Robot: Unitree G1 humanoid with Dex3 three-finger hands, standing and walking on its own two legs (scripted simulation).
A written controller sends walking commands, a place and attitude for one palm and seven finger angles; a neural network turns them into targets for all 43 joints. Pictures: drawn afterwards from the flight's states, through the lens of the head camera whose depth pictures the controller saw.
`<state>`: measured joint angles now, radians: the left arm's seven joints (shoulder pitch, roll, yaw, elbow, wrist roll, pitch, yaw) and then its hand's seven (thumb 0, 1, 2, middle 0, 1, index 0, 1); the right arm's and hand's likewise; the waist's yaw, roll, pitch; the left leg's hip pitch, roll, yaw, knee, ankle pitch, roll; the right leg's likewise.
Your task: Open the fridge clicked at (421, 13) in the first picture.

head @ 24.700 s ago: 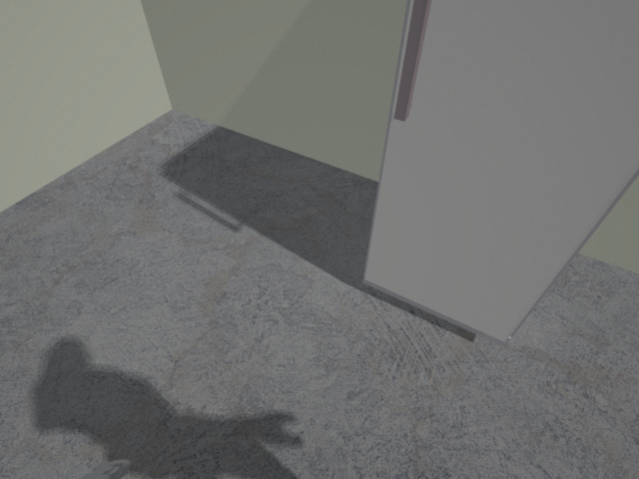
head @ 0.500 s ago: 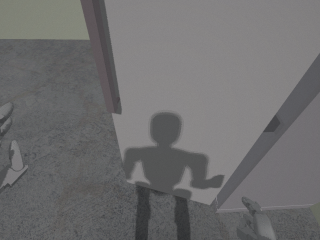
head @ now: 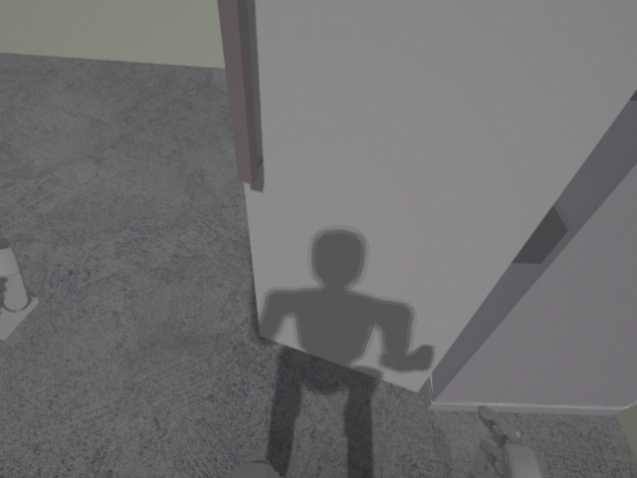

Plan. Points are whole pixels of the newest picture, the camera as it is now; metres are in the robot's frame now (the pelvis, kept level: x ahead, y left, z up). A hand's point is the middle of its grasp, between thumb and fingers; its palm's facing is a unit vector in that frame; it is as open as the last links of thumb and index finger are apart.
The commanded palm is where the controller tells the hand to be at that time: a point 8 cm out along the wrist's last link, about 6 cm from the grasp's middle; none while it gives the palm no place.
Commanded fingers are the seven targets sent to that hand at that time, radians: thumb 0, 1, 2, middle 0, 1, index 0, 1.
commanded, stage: step back with the hand held close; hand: left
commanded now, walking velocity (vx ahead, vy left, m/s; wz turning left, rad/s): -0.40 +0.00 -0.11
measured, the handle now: (243, 31) +0.59 +0.14 +0.27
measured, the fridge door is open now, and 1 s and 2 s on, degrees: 72 72 72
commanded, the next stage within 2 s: stop stepping back and stand still in 0.28 s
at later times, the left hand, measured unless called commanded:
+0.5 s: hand out of the picture +0.10 +0.25 +0.21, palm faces +0.36 -0.84 -0.42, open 7.4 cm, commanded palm +0.05 +0.30 +0.20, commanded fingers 0.00 0.90 0.90 -0.20 -0.30 -0.20 -0.30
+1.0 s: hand out of the picture +0.06 +0.25 +0.19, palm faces +0.37 -0.82 -0.44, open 7.4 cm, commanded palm -0.01 +0.29 +0.20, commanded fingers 0.00 0.90 0.90 -0.20 -0.30 -0.20 -0.30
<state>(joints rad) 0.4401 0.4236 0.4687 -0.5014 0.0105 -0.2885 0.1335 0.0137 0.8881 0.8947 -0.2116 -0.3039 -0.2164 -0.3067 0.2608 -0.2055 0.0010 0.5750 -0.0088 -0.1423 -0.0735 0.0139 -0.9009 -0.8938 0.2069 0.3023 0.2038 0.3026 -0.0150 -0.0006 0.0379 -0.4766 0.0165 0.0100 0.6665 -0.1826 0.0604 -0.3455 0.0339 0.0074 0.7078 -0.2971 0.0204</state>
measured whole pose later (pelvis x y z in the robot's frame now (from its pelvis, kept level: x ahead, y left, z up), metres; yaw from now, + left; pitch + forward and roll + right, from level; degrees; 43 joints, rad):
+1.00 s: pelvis -0.17 +0.01 +0.01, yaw -5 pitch +0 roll +0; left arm 0.51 0.42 0.41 -0.44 -0.02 -0.21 0.16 0.02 0.89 0.89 -0.21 -0.30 -0.21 -0.31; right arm 0.29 -0.22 0.00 0.65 -0.01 -0.15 -0.08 0.02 -0.90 -0.89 0.20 0.30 0.20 0.30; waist -0.04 -0.01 -0.06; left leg -0.28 0.05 0.07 0.58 -0.30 -0.01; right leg -0.19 0.01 -0.06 0.57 -0.37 -0.03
